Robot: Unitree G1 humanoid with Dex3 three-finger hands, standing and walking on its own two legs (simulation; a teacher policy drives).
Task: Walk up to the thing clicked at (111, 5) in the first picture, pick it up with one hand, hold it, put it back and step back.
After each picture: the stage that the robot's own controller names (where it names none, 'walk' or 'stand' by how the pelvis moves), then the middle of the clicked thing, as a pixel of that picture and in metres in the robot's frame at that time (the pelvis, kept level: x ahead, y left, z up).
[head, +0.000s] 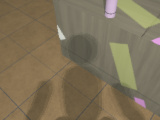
stand; out of the picture +0.96 -0.14 +0.01
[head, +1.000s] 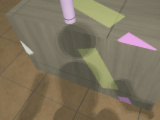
walk; (66, 2) +0.84 +0.17 +0.03
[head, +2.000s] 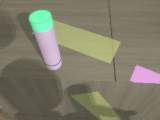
stand; (48, 44) +0.47 +0.17 +0.05
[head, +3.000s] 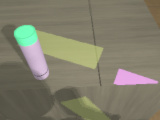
stand; (34, 55) +0.45 +0.22 +0.02
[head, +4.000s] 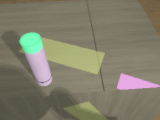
stand; (38, 62) +0.43 +0.21 +0.00
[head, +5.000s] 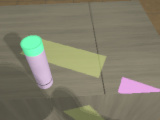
stand; (39, 65) +0.43 +0.21 +0.00
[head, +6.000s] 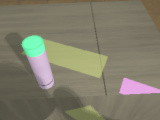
stand; (40, 65) +0.42 +0.20 +0.00
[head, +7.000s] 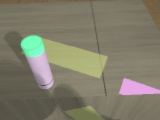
stand; (39, 65) +0.42 +0.20 +0.00
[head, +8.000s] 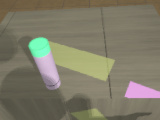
rise first; (46, 66) +0.43 +0.21 +0.01
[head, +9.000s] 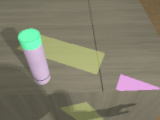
go down; (36, 60) +0.45 +0.19 +0.02
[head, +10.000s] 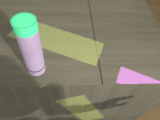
go down; (31, 49) +0.44 +0.19 +0.05
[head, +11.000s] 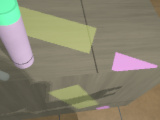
close in; (15, 38) +0.44 +0.20 +0.08
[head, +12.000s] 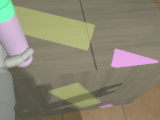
close; (11, 36) +0.45 +0.21 +0.09
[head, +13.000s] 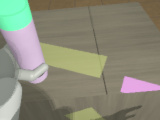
lift; (26, 48) +0.32 +0.16 +0.23
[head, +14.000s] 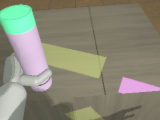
hold; (31, 54) +0.33 +0.17 +0.20
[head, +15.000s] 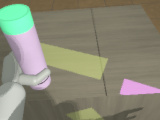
hold; (29, 54) +0.32 +0.17 +0.20
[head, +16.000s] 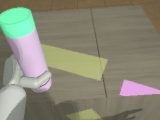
hold; (30, 56) +0.32 +0.17 +0.19
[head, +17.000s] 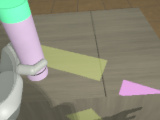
crouch; (27, 44) +0.35 +0.18 +0.22
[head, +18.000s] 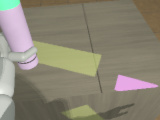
crouch; (17, 33) +0.42 +0.21 +0.19
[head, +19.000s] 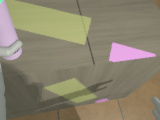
lower; out of the picture +0.47 +0.22 +0.10
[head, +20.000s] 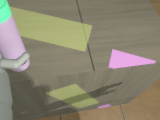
lower; (8, 39) +0.44 +0.21 +0.09
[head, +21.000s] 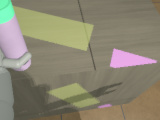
lower; (10, 39) +0.44 +0.20 +0.09
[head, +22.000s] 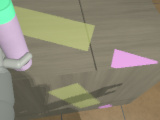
lower; (11, 39) +0.44 +0.20 +0.09
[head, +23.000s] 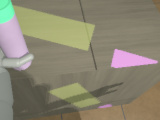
open; (10, 38) +0.44 +0.21 +0.09
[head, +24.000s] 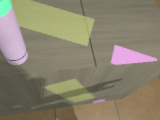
rise; (6, 32) +0.44 +0.20 +0.10
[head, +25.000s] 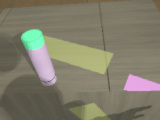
sink last; (41, 60) +0.43 +0.21 +0.05
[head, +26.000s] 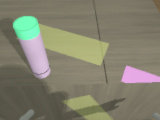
stand; (35, 51) +0.43 +0.20 +0.06
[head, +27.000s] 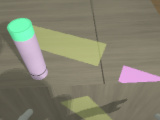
stand; (31, 53) +0.43 +0.22 +0.07
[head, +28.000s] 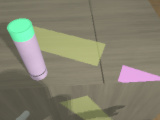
stand; (31, 53) +0.43 +0.21 +0.07
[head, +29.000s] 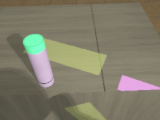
stand; (40, 63) +0.44 +0.21 +0.01
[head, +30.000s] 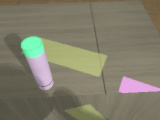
stand; (39, 66) +0.42 +0.20 +0.00
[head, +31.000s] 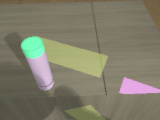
stand; (40, 66) +0.42 +0.20 +0.00
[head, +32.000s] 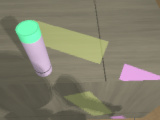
walk; (37, 52) +0.44 +0.21 +0.01
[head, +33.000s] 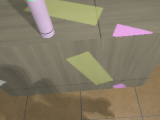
walk; (40, 13) +0.64 +0.24 +0.02
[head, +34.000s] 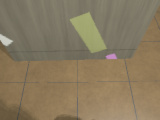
walk; out of the picture +0.96 +0.20 +0.03
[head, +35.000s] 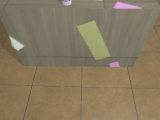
stand; out of the picture +1.04 +0.18 +0.02
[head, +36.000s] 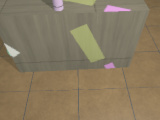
stand; out of the picture +1.05 +0.21 +0.00
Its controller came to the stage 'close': yes
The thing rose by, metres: 0.20
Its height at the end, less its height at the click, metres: +0.00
